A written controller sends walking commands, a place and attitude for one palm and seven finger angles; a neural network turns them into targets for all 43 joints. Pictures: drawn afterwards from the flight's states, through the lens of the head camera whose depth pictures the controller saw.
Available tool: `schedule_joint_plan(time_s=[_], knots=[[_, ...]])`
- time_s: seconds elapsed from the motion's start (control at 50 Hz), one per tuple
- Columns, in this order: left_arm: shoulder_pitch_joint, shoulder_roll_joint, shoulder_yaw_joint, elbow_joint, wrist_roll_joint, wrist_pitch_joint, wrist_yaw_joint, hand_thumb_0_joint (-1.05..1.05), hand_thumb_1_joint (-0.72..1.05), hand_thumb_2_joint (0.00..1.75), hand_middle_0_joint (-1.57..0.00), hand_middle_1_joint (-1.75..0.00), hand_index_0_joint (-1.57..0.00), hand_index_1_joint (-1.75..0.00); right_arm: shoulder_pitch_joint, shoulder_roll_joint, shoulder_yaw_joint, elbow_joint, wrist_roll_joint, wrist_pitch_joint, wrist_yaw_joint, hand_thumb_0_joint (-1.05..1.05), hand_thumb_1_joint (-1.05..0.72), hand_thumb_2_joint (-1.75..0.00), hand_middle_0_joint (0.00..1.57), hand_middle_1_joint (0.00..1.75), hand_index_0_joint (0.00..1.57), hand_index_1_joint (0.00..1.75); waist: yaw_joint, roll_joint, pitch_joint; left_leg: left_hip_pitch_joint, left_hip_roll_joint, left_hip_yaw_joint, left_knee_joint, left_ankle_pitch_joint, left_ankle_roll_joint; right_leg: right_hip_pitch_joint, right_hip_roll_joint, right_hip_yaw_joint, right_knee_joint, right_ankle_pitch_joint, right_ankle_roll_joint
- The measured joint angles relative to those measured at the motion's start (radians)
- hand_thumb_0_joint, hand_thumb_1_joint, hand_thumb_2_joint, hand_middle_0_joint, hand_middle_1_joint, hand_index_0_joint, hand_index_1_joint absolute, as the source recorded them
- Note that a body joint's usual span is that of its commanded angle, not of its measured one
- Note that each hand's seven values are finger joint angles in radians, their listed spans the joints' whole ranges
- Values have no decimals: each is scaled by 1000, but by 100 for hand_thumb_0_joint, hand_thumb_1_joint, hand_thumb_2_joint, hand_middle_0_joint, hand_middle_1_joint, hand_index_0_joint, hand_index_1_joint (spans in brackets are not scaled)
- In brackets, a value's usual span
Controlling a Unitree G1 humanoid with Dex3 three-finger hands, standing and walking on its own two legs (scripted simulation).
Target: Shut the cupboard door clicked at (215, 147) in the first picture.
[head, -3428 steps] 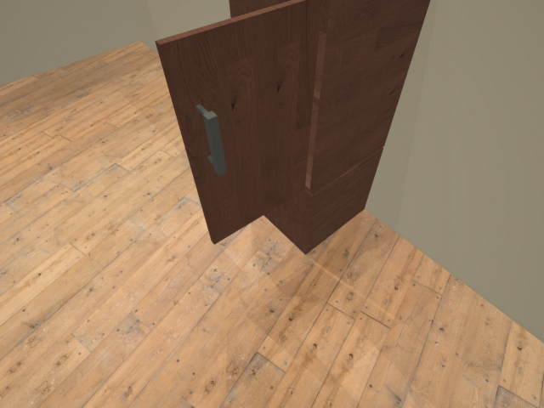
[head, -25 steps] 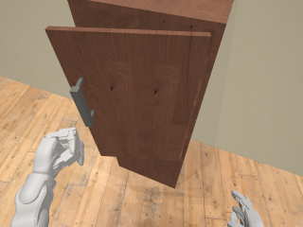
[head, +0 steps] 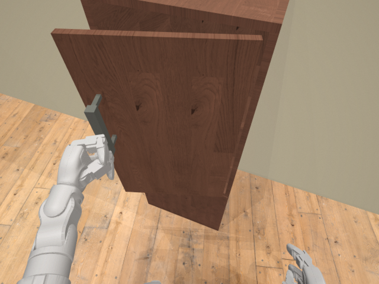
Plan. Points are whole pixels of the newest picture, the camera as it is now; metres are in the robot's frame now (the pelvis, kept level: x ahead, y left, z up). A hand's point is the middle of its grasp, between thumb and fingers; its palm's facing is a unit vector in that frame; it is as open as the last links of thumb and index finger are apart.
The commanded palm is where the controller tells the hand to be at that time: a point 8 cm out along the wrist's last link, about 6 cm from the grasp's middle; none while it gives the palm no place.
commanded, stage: bring the fist close to the handle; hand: left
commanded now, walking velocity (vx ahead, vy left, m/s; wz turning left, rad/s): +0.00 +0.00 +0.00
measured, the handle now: (104, 126) +0.43 +0.22 +0.08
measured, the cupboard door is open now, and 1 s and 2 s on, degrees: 18 15 0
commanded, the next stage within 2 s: push the door shut along its arc in 0.40 s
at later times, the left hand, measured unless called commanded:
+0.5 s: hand (111, 164) +0.33 +0.18 +0.08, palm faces -0.01 -1.00 -0.03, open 3.1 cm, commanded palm +0.31 +0.23 +0.08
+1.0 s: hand (116, 146) +0.37 +0.18 +0.08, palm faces -0.12 -0.99 -0.04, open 3.1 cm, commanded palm +0.38 +0.22 +0.08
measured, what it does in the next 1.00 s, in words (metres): stands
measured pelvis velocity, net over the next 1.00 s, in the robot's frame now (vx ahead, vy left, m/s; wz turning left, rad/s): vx -0.01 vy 0.00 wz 0.01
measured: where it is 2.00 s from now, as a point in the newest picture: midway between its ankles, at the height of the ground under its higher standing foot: outside the picture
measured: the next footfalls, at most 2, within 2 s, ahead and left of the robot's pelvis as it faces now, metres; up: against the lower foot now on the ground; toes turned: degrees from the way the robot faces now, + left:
none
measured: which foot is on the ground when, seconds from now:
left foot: down 0.00-1.00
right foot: down 0.00-1.00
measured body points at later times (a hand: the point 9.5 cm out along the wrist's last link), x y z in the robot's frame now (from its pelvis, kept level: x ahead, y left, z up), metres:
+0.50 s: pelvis +0.00 -0.01 +0.00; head +0.04 -0.01 +0.45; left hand +0.33 +0.24 +0.08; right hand +0.15 -0.25 -0.09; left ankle +0.01 +0.13 -0.70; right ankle +0.01 -0.13 -0.70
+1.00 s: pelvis -0.01 +0.00 +0.00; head +0.04 -0.01 +0.44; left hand +0.37 +0.23 +0.09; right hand +0.11 -0.26 -0.11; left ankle +0.01 +0.13 -0.70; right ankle +0.01 -0.13 -0.70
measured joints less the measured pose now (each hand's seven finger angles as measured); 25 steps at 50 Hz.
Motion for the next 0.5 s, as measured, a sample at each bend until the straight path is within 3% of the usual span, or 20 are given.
schedule_joint_plan(time_s=[0.18,0.5], knots=[[-4,1,21,35,4,-18,4,2,90,90,-130,-150,-130,-150,15,-8,-13,-4,0,29,7,1,-90,-90,20,30,20,30,-9,-3,-2,9,5,10,-15,3,-3,-1,6,10,-7,3,-3],[-15,-3,7,56,6,-36,4,2,90,90,-130,-150,-130,-150,-7,-7,-12,4,2,34,0,1,-91,-90,20,30,20,30,-2,1,4,9,5,0,-17,7,-8,3,6,1,-6,1,-8]])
